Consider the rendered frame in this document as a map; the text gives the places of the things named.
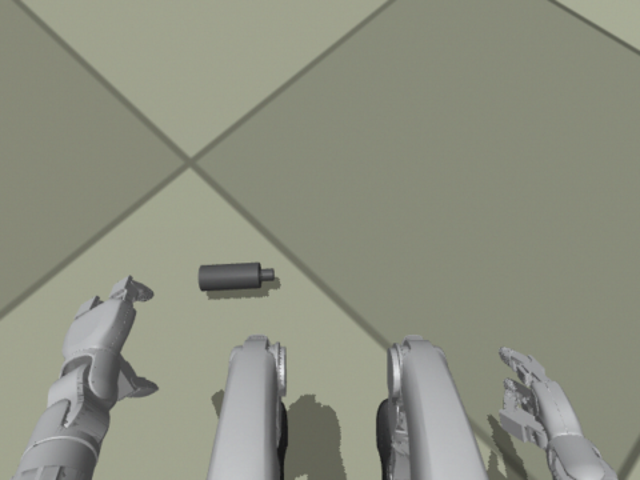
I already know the left robot hand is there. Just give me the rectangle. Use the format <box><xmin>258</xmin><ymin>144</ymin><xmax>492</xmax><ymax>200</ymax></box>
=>
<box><xmin>62</xmin><ymin>275</ymin><xmax>159</xmax><ymax>401</ymax></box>

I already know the bottle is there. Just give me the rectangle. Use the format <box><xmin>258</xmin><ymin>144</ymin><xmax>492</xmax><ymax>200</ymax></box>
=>
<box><xmin>198</xmin><ymin>262</ymin><xmax>274</xmax><ymax>291</ymax></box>

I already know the right robot arm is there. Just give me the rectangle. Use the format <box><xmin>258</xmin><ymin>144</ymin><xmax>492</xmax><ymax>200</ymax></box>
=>
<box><xmin>546</xmin><ymin>435</ymin><xmax>618</xmax><ymax>480</ymax></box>

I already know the right robot foot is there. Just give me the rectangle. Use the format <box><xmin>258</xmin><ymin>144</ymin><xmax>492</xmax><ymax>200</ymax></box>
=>
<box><xmin>376</xmin><ymin>399</ymin><xmax>392</xmax><ymax>480</ymax></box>

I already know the left robot arm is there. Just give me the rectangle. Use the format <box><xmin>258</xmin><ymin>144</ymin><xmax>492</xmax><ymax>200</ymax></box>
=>
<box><xmin>9</xmin><ymin>349</ymin><xmax>121</xmax><ymax>480</ymax></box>

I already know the right robot hand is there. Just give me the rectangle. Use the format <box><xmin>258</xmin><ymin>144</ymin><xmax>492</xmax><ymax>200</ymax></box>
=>
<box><xmin>499</xmin><ymin>347</ymin><xmax>585</xmax><ymax>451</ymax></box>

